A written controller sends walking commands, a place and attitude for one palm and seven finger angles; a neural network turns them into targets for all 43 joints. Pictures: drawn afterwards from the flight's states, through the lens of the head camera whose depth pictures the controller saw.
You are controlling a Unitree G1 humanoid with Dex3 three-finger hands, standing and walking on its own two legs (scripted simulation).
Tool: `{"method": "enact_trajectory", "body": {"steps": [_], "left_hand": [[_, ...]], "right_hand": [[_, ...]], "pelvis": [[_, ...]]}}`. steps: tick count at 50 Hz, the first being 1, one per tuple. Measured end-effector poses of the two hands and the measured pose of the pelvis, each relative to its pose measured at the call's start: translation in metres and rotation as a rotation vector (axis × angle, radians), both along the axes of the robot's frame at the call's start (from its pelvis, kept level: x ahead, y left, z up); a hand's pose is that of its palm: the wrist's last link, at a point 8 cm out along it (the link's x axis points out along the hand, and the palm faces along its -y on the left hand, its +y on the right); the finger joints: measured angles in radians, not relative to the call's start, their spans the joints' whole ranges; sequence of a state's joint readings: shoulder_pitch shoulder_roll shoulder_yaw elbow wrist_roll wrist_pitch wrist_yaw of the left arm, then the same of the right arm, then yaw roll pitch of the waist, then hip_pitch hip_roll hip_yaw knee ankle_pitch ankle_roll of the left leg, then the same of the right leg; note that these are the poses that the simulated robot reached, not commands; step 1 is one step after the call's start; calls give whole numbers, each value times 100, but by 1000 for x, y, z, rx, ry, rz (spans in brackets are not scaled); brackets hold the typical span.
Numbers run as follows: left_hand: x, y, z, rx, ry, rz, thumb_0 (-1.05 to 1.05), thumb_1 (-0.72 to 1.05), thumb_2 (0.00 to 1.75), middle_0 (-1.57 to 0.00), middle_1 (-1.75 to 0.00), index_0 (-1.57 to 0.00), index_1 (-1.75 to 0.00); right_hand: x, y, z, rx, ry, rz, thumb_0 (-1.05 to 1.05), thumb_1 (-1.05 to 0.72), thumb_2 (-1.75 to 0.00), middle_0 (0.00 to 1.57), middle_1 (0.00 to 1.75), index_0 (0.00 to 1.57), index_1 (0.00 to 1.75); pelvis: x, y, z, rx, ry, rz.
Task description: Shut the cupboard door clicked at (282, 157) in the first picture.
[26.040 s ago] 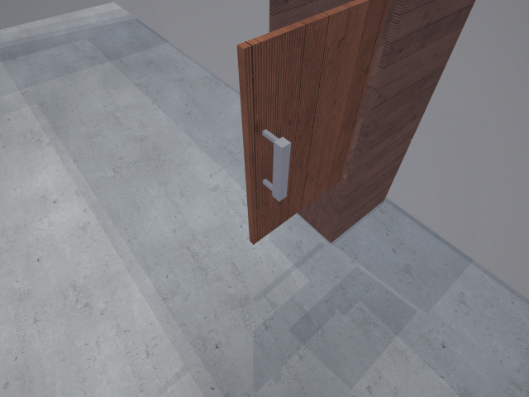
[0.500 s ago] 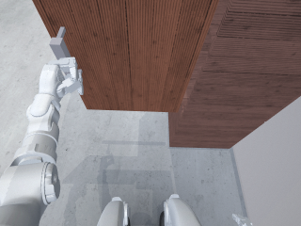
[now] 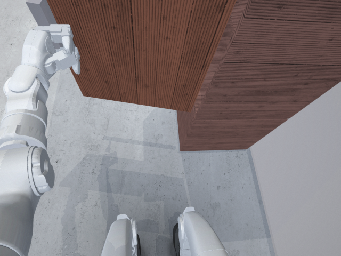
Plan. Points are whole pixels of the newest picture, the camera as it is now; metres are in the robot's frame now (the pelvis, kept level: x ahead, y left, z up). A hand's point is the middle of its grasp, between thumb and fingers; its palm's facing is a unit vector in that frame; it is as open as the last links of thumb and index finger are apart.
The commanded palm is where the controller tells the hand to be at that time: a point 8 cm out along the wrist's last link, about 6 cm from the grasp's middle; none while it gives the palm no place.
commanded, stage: push the door shut along its arc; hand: left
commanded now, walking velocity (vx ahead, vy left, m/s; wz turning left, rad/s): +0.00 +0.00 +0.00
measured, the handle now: (57, 29) +0.61 +0.20 +0.08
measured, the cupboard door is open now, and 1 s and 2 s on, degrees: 80 75 69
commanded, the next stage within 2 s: pull the fist back off the door in 0.90 s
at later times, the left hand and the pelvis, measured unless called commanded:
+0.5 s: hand (98, 36) +0.59 +0.12 +0.09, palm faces -0.32 -0.95 -0.02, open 3.1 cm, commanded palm +0.60 +0.16 +0.09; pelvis +0.01 +0.00 -0.01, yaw -2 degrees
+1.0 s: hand (105, 31) +0.60 +0.10 +0.09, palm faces -0.39 -0.92 -0.03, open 3.5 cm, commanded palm +0.64 +0.10 +0.09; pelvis +0.00 +0.00 -0.02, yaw -2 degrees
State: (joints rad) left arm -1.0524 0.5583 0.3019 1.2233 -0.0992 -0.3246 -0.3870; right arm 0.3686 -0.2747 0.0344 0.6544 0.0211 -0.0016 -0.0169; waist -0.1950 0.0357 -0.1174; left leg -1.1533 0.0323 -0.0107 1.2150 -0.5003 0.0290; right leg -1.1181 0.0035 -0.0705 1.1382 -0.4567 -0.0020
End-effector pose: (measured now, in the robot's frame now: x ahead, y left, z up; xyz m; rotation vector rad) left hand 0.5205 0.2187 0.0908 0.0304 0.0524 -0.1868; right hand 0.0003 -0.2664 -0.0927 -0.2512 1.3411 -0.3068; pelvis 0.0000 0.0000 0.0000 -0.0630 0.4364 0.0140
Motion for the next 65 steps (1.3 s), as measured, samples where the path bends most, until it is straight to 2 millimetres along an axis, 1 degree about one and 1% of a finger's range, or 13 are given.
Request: {"method": "enact_trajectory", "body": {"steps": [4, 6, 9, 12, 17, 27, 34, 44, 51, 53, 57, 61, 65], "left_hand": [[9, -8, 3, 26, -8, -40, 2, 90, 90, -130, -150, -131, -150], [14, -16, 4, 27, -6, -70, 2, 90, 90, -130, -150, -130, -150], [23, -30, 4, 1, 9, -99, 2, 90, 90, -130, -150, -130, -150], [36, -39, 3, -33, 26, -96, 2, 90, 90, -130, -150, -130, -150], [56, -42, 6, -11, 2, -87, 2, 90, 90, -130, -150, -130, -150], [73, -46, -2, 5, 48, -145, 2, 90, 91, -130, -150, -130, -150], [79, -46, 0, 5, 43, -163, 4, 89, 92, -129, -150, -130, -150], [80, -50, 3, 22, 66, -184, 5, 93, 95, -130, -150, -130, -150], [80, -64, 8, 20, 58, -217, 5, 98, 99, -130, -150, -130, -150], [81, -66, 6, -48, 66, -137, 5, 96, 99, -130, -150, -130, -150], [85, -74, 0, -124, 61, 102, 4, 88, 95, -130, -150, -130, -150], [88, -85, 0, -39, -20, 239, 3, 86, 93, -130, -150, -130, -150], [89, -91, -1, 57, -63, 230, 2, 89, 94, -130, -150, -130, -150]], "right_hand": [[-7, 3, 0, 0, 20, -8, 0, -90, -90, 20, 30, 20, 30], [-10, 4, -1, 2, 31, -14, 0, -90, -90, 20, 30, 20, 30], [-13, 6, -1, 2, 39, -24, 0, -90, -90, 20, 30, 21, 30], [-16, 7, -1, -5, 30, -42, 0, -90, -90, 21, 30, 21, 30], [-24, 9, -2, -12, 34, -74, 0, -90, -90, 21, 30, 21, 30], [-42, 13, -7, -8, 116, -109, 0, -90, -90, 21, 30, 21, 30], [-44, 8, -5, -33, 124, -104, 0, -90, -90, 21, 30, 21, 30], [-41, 2, -4, -62, 114, -74, 0, -90, -90, 21, 30, 21, 30], [-41, 1, -7, -69, 105, -55, 0, -90, -90, 21, 30, 21, 30], [-41, 2, -8, -63, 99, -40, 0, -90, -90, 21, 30, 21, 30], [-43, 11, -10, -14, 96, -6, 0, -90, -90, 20, 30, 20, 30], [-54, 22, -14, 47, 117, -9, 0, -90, -90, 20, 30, 20, 30], [-71, 32, -17, 101, 163, -68, 0, -90, -90, 20, 30, 21, 30]], "pelvis": [[1, 2, -1, -5, 12, 0], [1, 2, -2, -5, 15, -2], [2, 3, -3, -6, 20, -6], [3, 2, -5, -7, 29, -16], [5, 1, -10, -9, 53, -31], [8, -2, -16, -10, 82, -37], [8, -4, -18, -18, 97, -32], [6, -4, -20, -29, 99, -16], [3, -4, -22, -30, 99, -10], [2, -3, -23, -34, 104, -11], [-1, -4, -25, -31, 117, -9], [-3, -5, -28, -24, 133, -13], [-4, -7, -28, -16, 132, -22]]}}
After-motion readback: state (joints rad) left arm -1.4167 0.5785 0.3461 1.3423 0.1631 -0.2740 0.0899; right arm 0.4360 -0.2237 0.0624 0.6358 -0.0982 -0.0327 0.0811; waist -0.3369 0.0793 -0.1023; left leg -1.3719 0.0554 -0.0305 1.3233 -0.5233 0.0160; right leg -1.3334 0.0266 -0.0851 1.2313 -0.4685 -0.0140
